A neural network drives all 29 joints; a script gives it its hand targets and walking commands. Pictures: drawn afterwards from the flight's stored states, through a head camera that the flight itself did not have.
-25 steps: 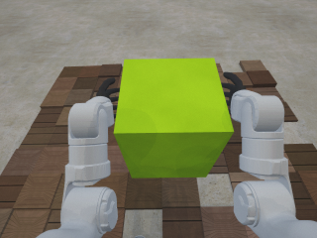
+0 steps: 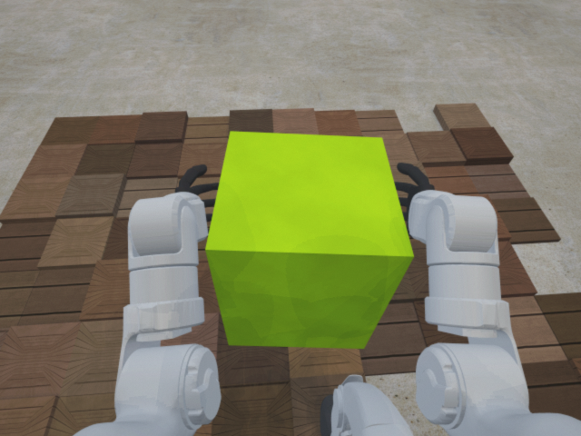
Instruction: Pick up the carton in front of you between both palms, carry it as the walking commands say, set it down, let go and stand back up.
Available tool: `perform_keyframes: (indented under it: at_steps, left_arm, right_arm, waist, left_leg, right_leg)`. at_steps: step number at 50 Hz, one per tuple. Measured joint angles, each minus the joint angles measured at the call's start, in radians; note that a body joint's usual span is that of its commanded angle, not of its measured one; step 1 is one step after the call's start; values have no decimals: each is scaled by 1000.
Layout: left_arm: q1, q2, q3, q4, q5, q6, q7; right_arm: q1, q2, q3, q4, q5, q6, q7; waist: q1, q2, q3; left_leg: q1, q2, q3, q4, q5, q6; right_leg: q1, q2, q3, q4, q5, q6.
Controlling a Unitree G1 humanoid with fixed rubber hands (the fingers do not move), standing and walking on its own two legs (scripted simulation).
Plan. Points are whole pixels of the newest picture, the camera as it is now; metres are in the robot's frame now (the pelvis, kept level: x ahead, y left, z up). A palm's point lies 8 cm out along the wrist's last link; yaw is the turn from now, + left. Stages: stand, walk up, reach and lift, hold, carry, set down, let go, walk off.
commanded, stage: carry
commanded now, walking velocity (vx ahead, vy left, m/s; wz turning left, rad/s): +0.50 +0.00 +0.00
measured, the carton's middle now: (301, 246) +0.37 -0.01 +0.04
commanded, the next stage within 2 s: none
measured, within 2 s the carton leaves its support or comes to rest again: neither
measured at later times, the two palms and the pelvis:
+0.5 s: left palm (156, 43) +0.69 +0.20 +0.19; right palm (335, 36) +0.69 -0.09 +0.19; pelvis +0.35 +0.05 +0.03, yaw -1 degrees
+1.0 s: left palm out of the picture +1.01 +0.18 +0.19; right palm out of the picture +1.01 -0.12 +0.19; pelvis +0.65 +0.04 +0.01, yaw +0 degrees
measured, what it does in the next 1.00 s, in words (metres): walks ahead: right foot 0.05 m higher, then left foot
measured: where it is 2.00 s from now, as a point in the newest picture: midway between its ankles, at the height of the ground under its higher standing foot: (271, 171)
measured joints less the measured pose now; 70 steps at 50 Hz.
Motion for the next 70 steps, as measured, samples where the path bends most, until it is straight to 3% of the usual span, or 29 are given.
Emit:
perform_keyframes:
  at_steps: [1, 2, 3, 4, 6, 8, 11, 14, 16, 20, 23, 26, 28, 30, 34, 38, 42, 47, 49, 51, 54, 56, 59, 64, 70]
  left_arm:
    - [16, -6, -5, -7, 1, -15, -1]
    - [33, -17, -13, -12, 3, -34, -1]
    - [46, -29, -25, -18, 9, -54, -1]
    - [54, -40, -39, -24, 17, -71, -1]
    - [81, -48, -59, -53, 23, -90, -1]
    - [122, -42, -74, -103, 10, -100, -1]
    - [157, -32, -76, -165, -17, -107, 2]
    - [162, -25, -68, -186, -35, -110, 3]
    - [159, -23, -64, -181, -41, -107, 3]
    - [154, -26, -69, -165, -40, -85, 1]
    - [149, -23, -76, -163, -28, -53, -7]
    - [148, 5, -83, -160, -28, -13, -18]
    - [163, 3, -81, -177, -28, 24, -17]
    - [174, -14, -82, -213, -18, 53, -16]
    - [184, -49, -80, -300, 5, 72, -16]
    - [187, -56, -78, -349, 16, 75, -16]
    - [148, -22, -75, -335, 5, 84, -17]
    - [39, 36, -59, -198, -21, 93, -16]
    - [-8, 45, -51, -113, -26, 84, -16]
    - [-51, 41, -47, -29, -17, 66, -16]
    - [-70, 33, -44, 35, -11, 47, -16]
    - [-55, 32, -38, 19, -18, 43, -15]
    - [-37, 26, -20, -40, -26, 33, -12]
    - [-9, -2, 8, -145, -20, 12, -10]
    - [-11, -5, 3, -216, -22, 13, -10]
  right_arm:
    - [17, -1, 5, -8, 4, -13, 0]
    - [33, -8, 10, -17, 11, -25, 0]
    - [49, -18, 12, -30, 21, -36, 2]
    - [62, -30, 12, -43, 32, -45, 5]
    - [74, -40, 18, -61, 46, -60, 7]
    - [80, -30, 25, -88, 41, -64, 6]
    - [86, -6, 33, -137, 22, -63, 6]
    - [94, 12, 38, -171, 3, -62, 7]
    - [104, 19, 39, -181, -9, -59, 10]
    - [134, 21, 42, -201, -21, -36, 15]
    - [135, 16, 47, -200, -21, -7, 17]
    - [131, 26, 63, -180, -30, 12, 16]
    - [150, 34, 70, -195, -31, 44, 12]
    - [176, 37, 65, -246, -23, 74, 9]
    - [193, 43, 46, -336, -8, 95, 8]
    - [177, 41, 41, -356, 5, 90, 8]
    - [117, 21, 58, -307, 9, 85, 8]
    - [-2, -27, 78, -160, 15, 92, 5]
    - [-46, -52, 79, -88, 21, 95, 4]
    - [-80, -81, 72, -20, 35, 91, 4]
    - [-104, -97, 59, 38, 42, 88, 3]
    - [-115, -86, 49, 40, 32, 88, -2]
    - [-127, -65, 33, 2, 17, 82, -10]
    - [-108, -31, 16, -97, 2, 64, -11]
    - [-93, -24, 18, -185, 7, 64, -11]
  waist:
    - [2, 5, 3]
    - [11, 23, 15]
    - [20, 42, 32]
    - [39, 43, 48]
    - [72, 34, 79]
    - [95, 22, 99]
    - [116, 8, 104]
    - [130, -2, 78]
    - [134, -3, 46]
    - [119, 7, -28]
    - [96, 16, -79]
    - [64, -14, -107]
    - [47, -8, -97]
    - [39, -5, -78]
    - [29, -5, -51]
    - [27, -7, -47]
    - [26, -16, -47]
    - [19, -14, -57]
    - [27, 8, -58]
    - [49, 38, -48]
    - [83, 34, -5]
    - [93, 30, 27]
    - [100, 25, 64]
    - [98, 21, 74]
    - [95, 20, 53]
  left_leg:
    - [21, 6, -1, 15, -12, -3]
    - [23, 22, -2, 78, -21, -9]
    - [-24, 43, -7, 217, 24, -23]
    - [-102, 36, -35, 422, 53, -45]
    - [-263, -1, -85, 791, 36, -53]
    - [-392, -3, -92, 934, 36, -44]
    - [-528, 30, -84, 855, 43, -36]
    - [-589, 62, -68, 620, 58, -47]
    - [-589, 78, -54, 443, 160, -57]
    - [-509, 82, -17, 147, 382, -71]
    - [-386, 74, 38, -9, 456, -73]
    - [-359, 49, 71, 88, 298, -10]
    - [-331, 53, 75, 103, 256, 5]
    - [-284, 53, 76, 62, 249, 3]
    - [-186, 45, 78, -42, 243, 2]
    - [-90, 32, 76, -110, 212, -2]
    - [-3, 15, 74, -118, 142, -13]
    - [94, 2, 60, -64, 4, -38]
    - [110, 19, 51, 33, -76, -51]
    - [13, 50, 25, 319, -88, -52]
    - [-210, 23, -45, 741, -59, -45]
    - [-344, 26, -50, 824, -9, -38]
    - [-502, 49, -46, 769, 46, -45]
    - [-638, 79, -24, 534, 145, -63]
    - [-601, 59, 24, 270, 284, -30]
  right_leg:
    - [42, 18, -26, -88, 18, -13]
    - [85, 38, -39, -137, 120, -34]
    - [109, 46, -52, -130, 141, -47]
    - [126, 48, -54, -115, 110, -55]
    - [180, 53, -43, -128, 42, -56]
    - [247, 54, -30, -182, 19, -45]
    - [348, 46, -18, -273, 10, -33]
    - [439, 32, -4, -342, -16, -21]
    - [501, 25, 5, -381, -40, -4]
    - [633, 17, 13, -428, -113, 37]
    - [705, 5, 29, -367, -217, 72]
    - [612, -23, 78, -50, -283, 76]
    - [504, 0, 93, 145, -258, 63]
    - [407, 0, 75, 208, -192, 55]
    - [264, -22, 57, 115, -71, 61]
    - [194, -36, 53, -55, 37, 65]
    - [172, -34, 41, -183, 157, 43]
    - [221, -3, 15, -324, 237, -13]
    - [289, 24, -7, -376, 171, -28]
    - [321, 49, -15, -335, -45, -32]
    - [346, 56, -12, -301, -71, -57]
    - [388, 62, -4, -336, -91, -53]
    - [452, 67, 5, -399, -104, -50]
    - [562, 72, 21, -475, -153, -44]
    - [702, 77, 39, -471, -256, -16]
